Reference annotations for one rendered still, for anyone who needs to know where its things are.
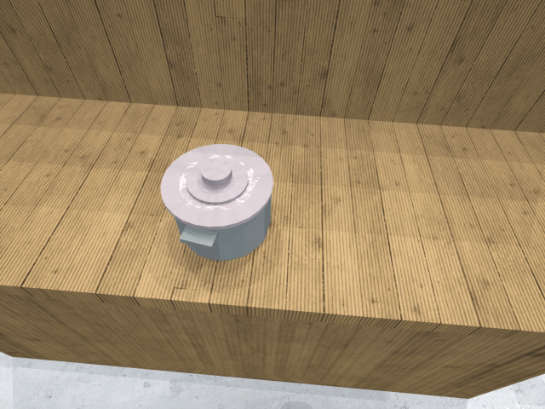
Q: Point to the table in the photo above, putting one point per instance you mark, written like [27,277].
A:
[406,141]

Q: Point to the pot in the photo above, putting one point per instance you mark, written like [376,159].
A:
[230,243]

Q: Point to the lid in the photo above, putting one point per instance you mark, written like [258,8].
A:
[190,200]

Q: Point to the knob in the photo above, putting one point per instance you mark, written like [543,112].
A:
[216,172]

